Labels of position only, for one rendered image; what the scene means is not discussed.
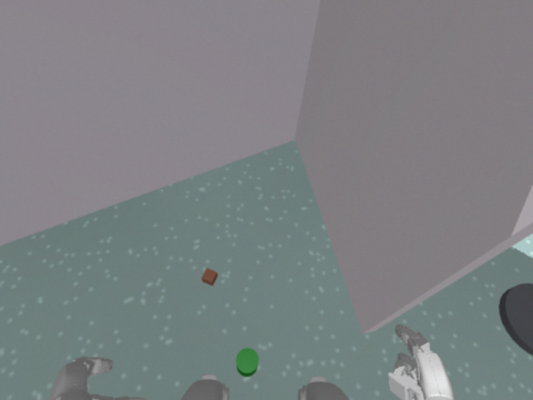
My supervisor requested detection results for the right robot hand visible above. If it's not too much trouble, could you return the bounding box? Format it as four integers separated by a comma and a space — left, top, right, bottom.
388, 324, 455, 400

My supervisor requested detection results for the left robot hand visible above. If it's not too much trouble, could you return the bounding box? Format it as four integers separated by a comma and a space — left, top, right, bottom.
48, 357, 146, 400

